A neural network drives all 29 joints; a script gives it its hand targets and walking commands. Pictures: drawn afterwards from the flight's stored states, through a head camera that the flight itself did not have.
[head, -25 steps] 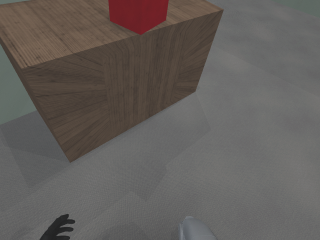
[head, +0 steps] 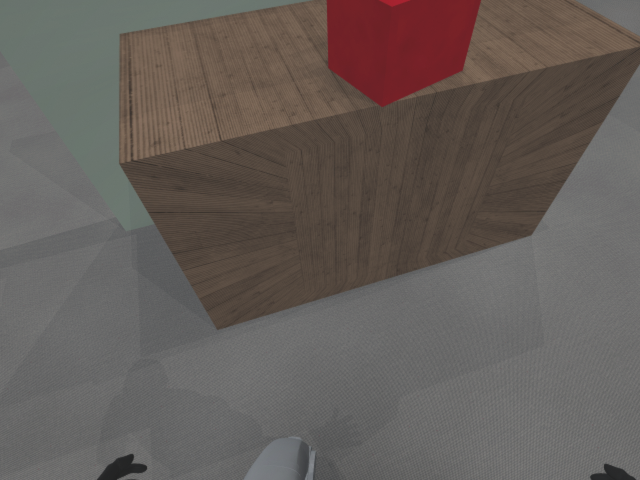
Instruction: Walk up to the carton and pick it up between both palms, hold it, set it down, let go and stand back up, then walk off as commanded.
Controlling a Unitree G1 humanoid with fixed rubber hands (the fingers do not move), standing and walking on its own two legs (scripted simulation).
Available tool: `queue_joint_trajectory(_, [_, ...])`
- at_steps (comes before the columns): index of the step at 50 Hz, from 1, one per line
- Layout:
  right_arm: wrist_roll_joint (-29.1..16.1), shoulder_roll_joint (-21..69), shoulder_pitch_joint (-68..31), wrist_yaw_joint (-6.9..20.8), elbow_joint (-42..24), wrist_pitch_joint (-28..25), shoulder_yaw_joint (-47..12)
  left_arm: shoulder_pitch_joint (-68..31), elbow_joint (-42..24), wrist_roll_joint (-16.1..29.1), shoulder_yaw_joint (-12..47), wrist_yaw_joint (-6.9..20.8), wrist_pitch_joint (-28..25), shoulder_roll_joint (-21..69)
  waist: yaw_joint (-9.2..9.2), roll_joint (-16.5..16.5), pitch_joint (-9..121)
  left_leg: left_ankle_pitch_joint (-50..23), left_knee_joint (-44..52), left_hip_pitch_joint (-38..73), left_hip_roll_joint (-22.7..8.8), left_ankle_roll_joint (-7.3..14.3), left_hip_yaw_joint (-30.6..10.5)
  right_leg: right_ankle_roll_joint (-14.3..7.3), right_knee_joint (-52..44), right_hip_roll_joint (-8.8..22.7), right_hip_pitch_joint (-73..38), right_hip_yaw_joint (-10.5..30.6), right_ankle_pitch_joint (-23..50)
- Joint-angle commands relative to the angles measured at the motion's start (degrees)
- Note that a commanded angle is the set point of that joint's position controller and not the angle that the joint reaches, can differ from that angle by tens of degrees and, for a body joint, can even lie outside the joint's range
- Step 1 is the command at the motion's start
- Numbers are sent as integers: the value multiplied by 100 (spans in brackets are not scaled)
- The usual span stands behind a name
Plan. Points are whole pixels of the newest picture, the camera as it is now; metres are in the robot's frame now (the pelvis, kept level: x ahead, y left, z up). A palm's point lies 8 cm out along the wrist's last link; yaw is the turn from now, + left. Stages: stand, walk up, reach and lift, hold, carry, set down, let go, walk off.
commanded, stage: walk up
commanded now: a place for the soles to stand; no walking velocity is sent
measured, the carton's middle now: (399, 25) +0.97 -0.05 +0.08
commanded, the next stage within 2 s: none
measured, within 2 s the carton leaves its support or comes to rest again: neither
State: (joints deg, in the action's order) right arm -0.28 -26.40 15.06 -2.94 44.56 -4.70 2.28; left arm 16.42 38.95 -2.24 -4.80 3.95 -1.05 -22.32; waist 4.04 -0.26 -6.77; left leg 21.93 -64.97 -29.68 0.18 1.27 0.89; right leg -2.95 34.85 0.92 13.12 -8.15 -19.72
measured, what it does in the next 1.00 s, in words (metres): steps to the right, turning left: left foot, then right foot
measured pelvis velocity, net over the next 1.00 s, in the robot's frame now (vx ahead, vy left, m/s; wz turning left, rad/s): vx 0.05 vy -0.19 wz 0.39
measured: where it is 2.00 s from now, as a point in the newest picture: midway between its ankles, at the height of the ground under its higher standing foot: outside the picture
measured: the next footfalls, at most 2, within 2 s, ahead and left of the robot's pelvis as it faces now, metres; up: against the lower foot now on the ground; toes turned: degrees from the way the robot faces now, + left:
left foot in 0.16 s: +0.20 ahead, +0.07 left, +0.00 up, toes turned +10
right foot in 0.52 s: +0.12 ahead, -0.34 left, +0.00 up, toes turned +10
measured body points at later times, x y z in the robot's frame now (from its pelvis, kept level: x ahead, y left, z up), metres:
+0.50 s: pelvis +0.05 -0.15 -0.04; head +0.08 -0.10 +0.41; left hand +0.07 +0.21 -0.16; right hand +0.20 -0.47 -0.09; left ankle +0.16 +0.06 -0.73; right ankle +0.08 -0.34 -0.71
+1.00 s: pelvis +0.05 -0.19 -0.03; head +0.11 -0.18 +0.42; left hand -0.05 +0.17 -0.09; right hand +0.25 -0.44 -0.16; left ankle +0.07 -0.05 -0.72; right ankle +0.08 -0.34 -0.73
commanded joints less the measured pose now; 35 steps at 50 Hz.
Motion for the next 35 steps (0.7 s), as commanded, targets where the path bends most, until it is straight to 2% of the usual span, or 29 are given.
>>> queue_joint_trajectory(1, [-93, -713, 728, -100, -377, -97, 247, -203, -918, -76, -416, -49, 20, -1190, -176, -1024, 531, -794, 2159, 222, -303, 45, 251, -704, -752, 1397, -693, 710, 4188])
queue_joint_trajectory(3, [-44, -767, 1297, -218, -145, -166, 300, -416, -1041, -67, -391, 20, 120, -1108, -427, -783, 645, -1945, 3155, 1374, -72, 73, 598, -551, 246, 1020, -159, 242, 3623])
queue_joint_trajectory(4, [-48, -844, 1878, -309, 62, -196, 412, -469, -1123, -60, -341, 46, 183, -1069, -710, -612, 1114, -2822, 3898, 2456, 32, 189, 603, -433, 877, 703, 116, 204, 3278])
queue_joint_trajectory(5, [51, -1196, 2116, -398, 141, -195, 510, -127, -1130, 34, -305, 25, 214, -827, -779, 498, 1144, -3694, 3923, 3649, -197, 461, 37, -84, 2092, 235, 1225, 73, 1538])
queue_joint_trajectory(6, [31, -1554, 2145, -510, -19, -143, 655, 202, -1175, -55, -284, 21, 306, -606, -817, 1345, 1505, -3949, 3581, 4710, -1331, 1048, -1996, 236, 2927, -1, 2702, 496, -1284])
queue_joint_trajectory(7, [-4, -1779, 1898, -643, -338, -54, 723, 482, -1124, -123, -420, -2, 451, -1042, -664, 774, 2141, -2382, 3831, 4155, -2360, 1368, -3603, 335, 3872, 82, 2422, 1087, -1254])
queue_joint_trajectory(8, [25, -1566, 1160, -654, -750, -37, 730, 867, -928, -122, -515, -3, 574, -1274, -296, 22, 1580, -758, 4376, 3111, -2442, 1375, -3690, 277, 3964, 215, 2116, 1275, -943])
queue_joint_trajectory(9, [-29, -1937, 787, -650, -812, -44, 764, 1051, -869, -124, -517, -38, 582, -1624, -180, 443, 1347, 441, 4704, 2439, -2926, 1793, -3949, 359, 4480, 451, 2171, 1578, -1005])
queue_joint_trajectory(10, [23, -1955, 262, -710, -877, -60, 761, 996, -757, -107, -523, -51, 627, -1725, -26, 196, 1156, 873, 4948, 1663, -3085, 1883, -4005, 330, 4971, 509, 2048, 1620, -917])
queue_joint_trajectory(11, [58, -1729, 85, -620, -911, -72, 722, 1178, -551, -148, -547, -67, 649, -1750, 38, 109, 1046, 832, 4831, 1352, -2647, 1595, -3154, 234, 4629, 594, 1791, 1500, -681])
queue_joint_trajectory(13, [156, -1527, 486, -549, -795, -114, 671, 628, -621, -119, -674, -31, 680, -1658, -289, 265, 830, 394, 4358, 630, -1953, 1327, -2359, 246, 4223, 662, 1438, 1367, -705])
queue_joint_trajectory(14, [172, -1451, 543, -514, -749, -149, 611, 493, -680, -117, -658, -15, 659, -1536, -305, 94, 652, -148, 4106, 599, -1749, 1307, -2298, 303, 4324, 551, 1637, 1477, -491])
queue_joint_trajectory(16, [171, -1460, 294, -419, -655, -124, 565, 526, -594, 10, -524, -13, 651, -1321, -234, 645, 795, -309, 3827, 489, -1377, 1200, -1643, 243, 3874, 438, 1392, 1380, -402])
queue_joint_trajectory(17, [252, -1393, 264, -335, -736, -75, 532, 703, -561, 101, -450, -20, 619, -1141, -227, 1028, 833, 15, 3706, 403, -965, 1148, -1112, 170, 3414, 233, 1377, 986, -553])
queue_joint_trajectory(19, [279, -1422, 100, -167, -825, 13, 524, 931, -416, 199, -383, -55, 550, -1066, -213, 1741, 924, 936, 3741, 571, -600, 874, -909, 146, 2501, 159, 1215, 683, -794])
queue_joint_trajectory(22, [374, -1607, -319, 12, -1008, 304, 560, 1357, -122, 217, -421, -172, 406, -1199, -254, 2423, 1004, 1742, 3603, 266, -599, 1026, -1251, 268, 1847, -128, 753, 31, -1280])
queue_joint_trajectory(23, [356, -1483, -450, 63, -1017, 403, 558, 1576, 73, 192, -438, -280, 341, -1242, -117, 2309, 853, 1788, 3317, -125, -623, 910, -1221, 281, 1102, -109, 355, -76, -1009])
queue_joint_trajectory(24, [406, -1311, -269, 118, -987, 481, 514, 1826, 146, 172, -460, -350, 217, -1239, -5, 1802, 842, 1901, 2629, -537, -385, 866, -1047, 300, 389, -67, -128, 138, -656])
queue_joint_trajectory(25, [331, -948, -271, 94, -1050, 561, 465, 1984, 320, 75, -470, -405, 163, -1583, 214, 115, 615, 2395, 1396, -1286, 138, 538, -779, 196, -507, 273, -61, 1011, -1280])
queue_joint_trajectory(26, [256, -635, -133, 66, -1072, 564, 392, 1475, 29, -93, -634, -449, 93, -2349, 115, -1161, -36, 1758, -250, -2195, 729, 104, -753, 37, -1874, 1779, 696, 4111, -3290])
queue_joint_trajectory(27, [209, -766, 60, -4, -908, 556, 451, 233, -359, -34, -671, -511, -47, -2517, -350, -369, -606, 796, -577, -2223, 391, -68, -1585, -126, -2563, 2524, 1382, 5121, -3427])
queue_joint_trajectory(28, [152, -1139, -25, -14, -684, 521, 497, -305, -384, 20, -731, -517, -40, -2760, -399, -705, -628, 533, -770, -1708, 70, -81, -1557, -480, -2816, 2671, 1915, 5389, -3729])
queue_joint_trajectory(29, [178, -1355, 20, 54, -567, 453, 540, -756, -428, 35, -691, -525, -113, -2670, -573, -807, -810, 364, -722, -1742, -176, -172, -1242, -644, -2500, 2644, 1627, 5260, -2912])
queue_joint_trajectory(30, [196, -1420, -45, 107, -503, 463, 562, -572, -333, 67, -580, -550, -207, -2236, -561, -385, -911, 29, -628, -1794, -155, -142, -1318, -373, -1871, 2242, 1303, 4145, -1590])
queue_joint_trajectory(31, [133, -1243, -66, 158, -434, 481, 552, -305, -240, 52, -531, -554, -242, -2228, -471, -961, -613, -177, -504, -1483, -67, -126, -1158, -534, -1410, 1946, 1246, 3252, -947])
queue_joint_trajectory(32, [165, -1264, 82, 216, -472, 550, 589, -207, -98, 73, -506, -607, -256, -2035, -470, -666, -604, -309, -602, -1573, 76, -105, -1303, -278, -1154, 1777, 954, 2881, -630])
queue_joint_trajectory(33, [171, -1040, 222, 235, -406, 562, 497, -90, 83, 106, -482, -615, -276, -1871, -546, -573, -834, -505, -506, -1612, 196, -141, -1283, -77, -824, 1529, 748, 2365, 480])
queue_joint_trajectory(34, [164, -871, 236, 281, -464, 604, 460, 246, 186, 141, -437, -677, -330, -1799, -537, -933, -691, -594, -383, -1542, 310, -113, -1181, 70, -623, 1335, 361, 2012, 2071])
queue_joint_trajectory(35, [112, -804, 238, 329, -339, 632, 418, 691, 341, 144, -472, -673, -355, -1860, -372, -1258, -166, -689, -12, -1264, 310, -118, -1107, 84, -675, 1194, -151, 1648, 1801])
